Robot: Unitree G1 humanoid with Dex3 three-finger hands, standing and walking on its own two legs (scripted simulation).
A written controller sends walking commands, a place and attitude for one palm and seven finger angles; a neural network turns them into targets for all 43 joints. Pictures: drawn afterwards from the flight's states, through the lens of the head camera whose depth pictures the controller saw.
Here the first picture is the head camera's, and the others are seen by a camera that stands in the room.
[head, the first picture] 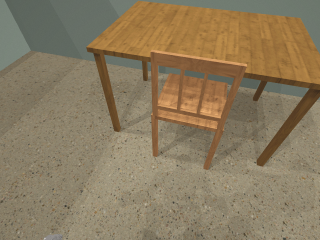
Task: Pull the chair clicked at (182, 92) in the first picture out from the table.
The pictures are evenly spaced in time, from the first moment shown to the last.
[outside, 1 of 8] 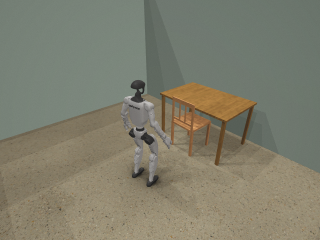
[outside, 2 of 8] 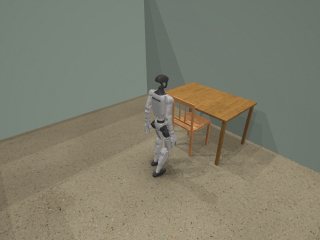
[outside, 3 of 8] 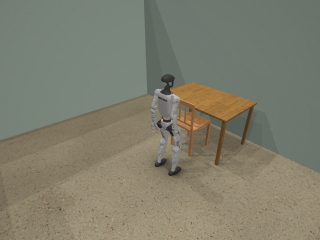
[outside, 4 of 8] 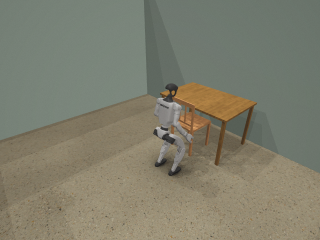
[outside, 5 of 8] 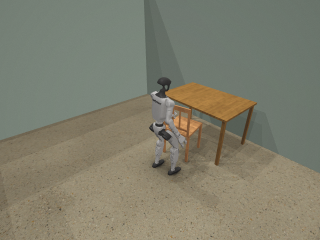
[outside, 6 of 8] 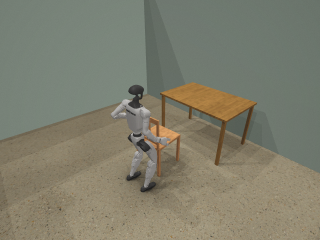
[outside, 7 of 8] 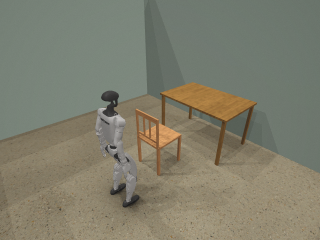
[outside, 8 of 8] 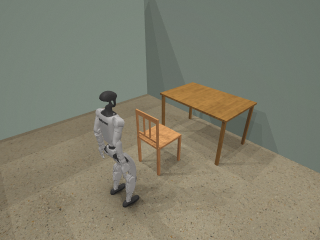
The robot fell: no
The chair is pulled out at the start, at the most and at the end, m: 0.00 0.63 0.61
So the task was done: yes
